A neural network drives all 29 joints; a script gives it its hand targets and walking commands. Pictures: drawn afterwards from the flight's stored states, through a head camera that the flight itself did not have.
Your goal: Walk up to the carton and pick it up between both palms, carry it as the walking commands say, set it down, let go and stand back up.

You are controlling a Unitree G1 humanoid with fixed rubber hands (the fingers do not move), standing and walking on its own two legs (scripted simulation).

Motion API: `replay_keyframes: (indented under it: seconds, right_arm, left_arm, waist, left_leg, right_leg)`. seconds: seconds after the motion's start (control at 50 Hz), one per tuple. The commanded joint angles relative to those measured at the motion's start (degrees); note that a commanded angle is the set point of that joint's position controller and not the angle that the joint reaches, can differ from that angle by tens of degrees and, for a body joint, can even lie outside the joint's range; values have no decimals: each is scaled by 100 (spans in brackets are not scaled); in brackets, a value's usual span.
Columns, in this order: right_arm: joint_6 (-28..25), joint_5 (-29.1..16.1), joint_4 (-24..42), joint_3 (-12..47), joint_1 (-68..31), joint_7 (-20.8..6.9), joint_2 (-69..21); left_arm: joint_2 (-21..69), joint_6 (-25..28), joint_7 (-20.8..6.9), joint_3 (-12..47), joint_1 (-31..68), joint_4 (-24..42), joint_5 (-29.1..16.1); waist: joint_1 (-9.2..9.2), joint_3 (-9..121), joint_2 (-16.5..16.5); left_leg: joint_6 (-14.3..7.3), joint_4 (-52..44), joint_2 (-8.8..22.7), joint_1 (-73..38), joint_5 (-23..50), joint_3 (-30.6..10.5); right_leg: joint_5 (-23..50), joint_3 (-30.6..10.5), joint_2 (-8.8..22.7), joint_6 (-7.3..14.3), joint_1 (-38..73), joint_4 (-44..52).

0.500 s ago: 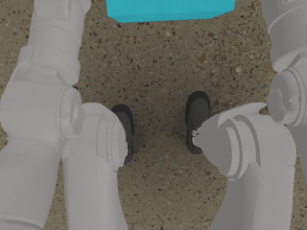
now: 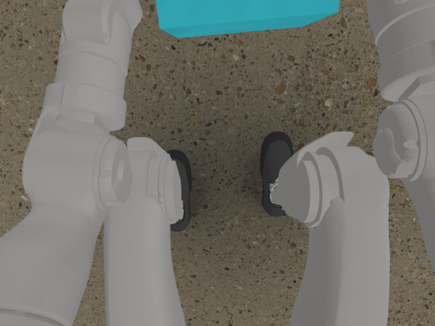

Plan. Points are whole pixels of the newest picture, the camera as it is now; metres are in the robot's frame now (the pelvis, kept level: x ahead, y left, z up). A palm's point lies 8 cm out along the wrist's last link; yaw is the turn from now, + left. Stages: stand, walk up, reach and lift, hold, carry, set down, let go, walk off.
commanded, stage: reach and lift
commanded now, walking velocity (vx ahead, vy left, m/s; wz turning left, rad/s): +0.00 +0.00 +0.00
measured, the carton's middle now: out of the picture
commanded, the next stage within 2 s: none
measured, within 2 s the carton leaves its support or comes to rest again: neither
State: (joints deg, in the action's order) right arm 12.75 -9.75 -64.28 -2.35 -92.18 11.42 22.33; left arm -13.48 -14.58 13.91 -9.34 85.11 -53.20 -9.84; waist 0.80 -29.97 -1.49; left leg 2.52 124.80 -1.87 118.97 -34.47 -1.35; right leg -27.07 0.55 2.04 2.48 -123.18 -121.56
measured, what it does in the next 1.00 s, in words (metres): rises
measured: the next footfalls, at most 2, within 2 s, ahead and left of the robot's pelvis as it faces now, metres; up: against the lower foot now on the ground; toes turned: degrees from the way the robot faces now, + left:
none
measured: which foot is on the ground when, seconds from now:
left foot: down 0.00-1.00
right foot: down 0.00-1.00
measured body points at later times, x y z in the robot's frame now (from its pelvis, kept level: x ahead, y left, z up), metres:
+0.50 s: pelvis -0.01 +0.00 +0.04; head +0.34 -0.02 +0.31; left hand +0.55 +0.13 -0.09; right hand +0.56 -0.18 -0.08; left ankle +0.12 +0.13 -0.35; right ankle +0.15 -0.11 -0.35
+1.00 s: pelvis -0.02 +0.00 +0.08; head +0.31 -0.02 +0.38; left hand +0.53 +0.14 -0.01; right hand +0.54 -0.17 -0.01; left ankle +0.12 +0.13 -0.35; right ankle +0.15 -0.11 -0.35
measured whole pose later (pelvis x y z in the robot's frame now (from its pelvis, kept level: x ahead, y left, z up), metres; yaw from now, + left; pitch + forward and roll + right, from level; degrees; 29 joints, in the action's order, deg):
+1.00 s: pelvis -0.02 +0.00 +0.08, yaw -1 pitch +20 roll +1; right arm 21.8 -4.1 -52.2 -4.5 -83.2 16.1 16.0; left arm -8.2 -22.3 21.2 -15.4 75.3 -40.1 -4.2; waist 0.9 -29.9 -1.5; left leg 2.1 110.0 -1.9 98.5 -31.8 -1.4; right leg -25.3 -0.2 0.3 1.3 -102.1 -107.1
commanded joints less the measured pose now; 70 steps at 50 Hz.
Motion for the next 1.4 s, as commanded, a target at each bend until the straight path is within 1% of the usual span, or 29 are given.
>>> replay_keyframes:
  seconds: [0.0,0.06,0.1,0.12,0.18,0.22,0.26,0.32,0.36,0.42,0.44,0.56,0.62,0.68,0.72,0.74,0.8,0.82,0.86,1.0,1.1,1.12,1.14,1.16,1.2,1.22,1.28,1.32,1.38]
  right_arm:
    - [-84,-466,2642,1114,-2900,-2309,-6715]
    - [0,-374,2624,1107,-2769,-2299,-7034]
    - [20,-275,2721,1107,-2626,-2266,-7110]
    - [0,-241,2744,1111,-2665,-2253,-7042]
    - [-31,-428,3414,1400,-2995,-2203,-6956]
    - [26,-500,3448,1478,-2981,-2183,-7029]
    - [61,-496,3370,1426,-2875,-2166,-6995]
    - [76,-440,3146,1385,-2822,-2171,-7013]
    - [122,-464,3155,1349,-2732,-2151,-7145]
    - [185,-327,2868,1183,-2544,-2181,-7236]
    - [212,-313,2786,1147,-2524,-2197,-7315]
    - [294,-309,3206,1298,-2583,-2182,-7553]
    - [369,-358,3335,1385,-2532,-2159,-7633]
    - [429,-446,3418,1532,-2537,-2136,-7732]
    - [463,-465,3545,1593,-2550,-2129,-7743]
    - [473,-408,3464,1552,-2507,-2129,-7748]
    - [507,-377,3458,1522,-2568,-2121,-7785]
    - [506,-391,3556,1499,-2608,-2124,-7841]
    - [551,-322,3452,1475,-2473,-2143,-7934]
    - [656,-258,3460,1350,-2409,-2172,-8031]
    - [716,-184,3317,1223,-2366,-2224,-8094]
    - [739,-195,3448,1260,-2361,-2221,-8130]
    - [733,-190,3457,1306,-2405,-2231,-8126]
    - [734,-209,3544,1313,-2443,-2234,-8166]
    - [745,-301,3764,1436,-2522,-2236,-8182]
    - [765,-278,3761,1412,-2460,-2228,-8181]
    - [812,-274,3686,1441,-2337,-2246,-8252]
    - [785,-297,3911,1501,-2400,-2250,-8156]
    - [805,-218,3676,1403,-2179,-2273,-8248]
  left_arm:
    - [6026,340,-2149,1828,4315,2447,-322]
    - [6056,289,-2225,1782,4147,2394,-175]
    - [6156,271,-2264,1891,4167,2443,-177]
    - [6223,247,-2278,1945,4129,2354,-147]
    - [6322,228,-2233,2125,4066,2629,-272]
    - [6255,210,-2179,2145,4169,2837,-289]
    - [6213,192,-2138,2261,4353,3035,-308]
    - [6297,148,-2114,2269,4313,2874,-256]
    - [6328,121,-2107,2204,4243,2947,-211]
    - [6477,27,-2146,2021,3979,2557,-96]
    - [6491,23,-2163,1971,3970,2563,-52]
    - [6619,-98,-2209,2002,3871,2781,25]
    - [6637,-145,-2206,2201,4009,3060,-85]
    - [6588,-183,-2212,2293,4027,3225,-131]
    - [6619,-240,-2209,2325,3970,3243,-136]
    - [6697,-264,-2222,2327,3920,3080,-138]
    - [6745,-303,-2259,2291,3937,3025,-131]
    - [6766,-320,-2264,2193,3831,2974,-70]
    - [6844,-346,-2284,2103,3677,2891,-23]
    - [6831,-441,-2307,2206,3865,3176,-37]
    - [6923,-517,-2366,2106,3793,2959,64]
    - [6924,-525,-2357,2194,3883,3186,5]
    - [6935,-546,-2378,2142,3719,2959,60]
    - [7002,-552,-2377,2177,3790,3031,31]
    - [7051,-578,-2364,2238,3688,3181,-35]
    - [7057,-599,-2360,2272,3717,3230,-70]
    - [7041,-619,-2378,2245,3563,3109,-19]
    - [7141,-644,-2387,2299,3492,3173,-50]
    - [7197,-657,-2397,2308,3412,3055,-25]
  waist:
    - [70,12606,-51]
    - [-38,12537,11]
    - [40,12800,39]
    - [71,12790,-89]
    - [-16,13488,-69]
    - [3,13566,-52]
    - [70,13642,-180]
    - [88,13322,-201]
    - [22,13451,-195]
    - [99,12966,-191]
    - [22,12963,-192]
    - [-55,13774,-61]
    - [15,14176,-108]
    - [-87,14370,-92]
    - [-130,14500,-106]
    - [-26,14304,-73]
    - [-27,14183,-33]
    - [-117,14256,-54]
    - [-108,14172,76]
    - [-59,14475,-45]
    - [-45,14277,-108]
    - [-40,14579,-103]
    - [-81,14473,-66]
    - [-23,14673,-48]
    - [-85,15004,-54]
    - [-18,15067,-50]
    - [-78,14807,-47]
    - [-55,15065,-53]
    - [-12,14733,-117]
  left_leg:
    - [-188,-1118,-639,-3239,1984,839]
    - [-241,-1190,-635,-2850,1769,915]
    - [-230,-1205,-636,-2840,1778,929]
    - [-213,-1275,-634,-2857,1784,906]
    - [-218,-1371,-687,-3335,2088,853]
    - [-225,-1456,-679,-3538,2077,824]
    - [-201,-1528,-673,-3676,2019,799]
    - [-191,-1651,-660,-3704,1788,759]
    - [-213,-1727,-679,-3777,1815,777]
    - [-217,-1864,-680,-3583,1528,748]
    - [-216,-1896,-685,-3561,1532,786]
    - [-233,-2051,-741,-3883,1773,745]
    - [-215,-2140,-747,-4088,1833,723]
    - [-224,-2190,-755,-4127,1864,745]
    - [-228,-2266,-760,-4285,1875,729]
    - [-228,-2296,-754,-4200,1741,700]
    - [-231,-2393,-760,-4108,1562,707]
    - [-252,-2467,-755,-4218,1628,686]
    - [-255,-2523,-775,-4200,1552,669]
    - [-242,-2829,-781,-4532,1455,617]
    - [-243,-3028,-772,-4595,1259,612]
    - [-239,-3059,-784,-4820,1423,585]
    - [-242,-3065,-782,-4740,1384,590]
    - [-246,-3126,-798,-4922,1461,566]
    - [-235,-3166,-812,-5189,1649,556]
    - [-221,-3198,-802,-5265,1653,539]
    - [-245,-3321,-800,-5164,1560,521]
    - [-217,-3355,-807,-5395,1677,510]
    - [-202,-3504,-790,-5385,1552,462]
  right_leg:
    - [2431,297,-822,-173,5834,695]
    - [2311,250,-853,-203,5929,810]
    - [2403,201,-869,-195,6102,918]
    - [2393,227,-866,-190,6021,927]
    - [2590,252,-908,-186,6355,963]
    - [2518,286,-915,-213,6402,1028]
    - [2388,278,-911,-189,6342,1098]
    - [2043,333,-905,-182,6049,1197]
    - [2086,283,-931,-182,6275,1296]
    - [1740,316,-922,-193,6040,1424]
    - [1748,285,-937,-192,6057,1484]
    - [2057,266,-1001,-237,6634,1614]
    - [2157,243,-1036,-232,6900,1677]
    - [2206,170,-1038,-242,7138,1758]
    - [2158,165,-1047,-247,7228,1815]
    - [2027,183,-1040,-247,7131,1867]
    - [1870,130,-1023,-241,7221,2035]
    - [1906,137,-1037,-250,7261,2040]
    - [1850,149,-1032,-269,7311,2129]
    - [1704,135,-1055,-255,7511,2373]
    - [1442,135,-1036,-270,7501,2620]
    - [1584,123,-1051,-259,7655,2609]
    - [1544,106,-1048,-271,7651,2683]
    - [1616,133,-1061,-276,7747,2700]
    - [1765,141,-1077,-278,7949,2730]
    - [1759,142,-1076,-268,8001,2764]
    - [1696,96,-1060,-287,8023,2889]
    - [1781,99,-1060,-279,8210,2969]
    - [1668,89,-1054,-253,8107,3089]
